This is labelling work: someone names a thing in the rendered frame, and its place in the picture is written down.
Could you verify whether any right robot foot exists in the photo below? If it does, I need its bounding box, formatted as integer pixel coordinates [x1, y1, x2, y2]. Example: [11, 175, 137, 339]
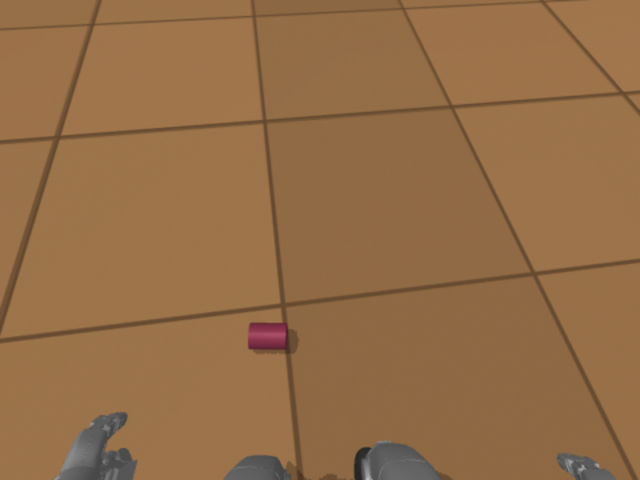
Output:
[354, 447, 372, 480]

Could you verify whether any can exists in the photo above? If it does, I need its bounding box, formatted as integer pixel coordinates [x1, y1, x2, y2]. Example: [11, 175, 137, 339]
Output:
[248, 323, 287, 350]

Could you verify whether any left robot hand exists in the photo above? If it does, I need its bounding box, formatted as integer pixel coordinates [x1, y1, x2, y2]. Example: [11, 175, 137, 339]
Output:
[60, 412, 137, 480]

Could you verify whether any right robot hand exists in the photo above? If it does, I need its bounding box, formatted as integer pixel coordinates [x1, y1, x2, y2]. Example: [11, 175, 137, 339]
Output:
[557, 453, 616, 480]

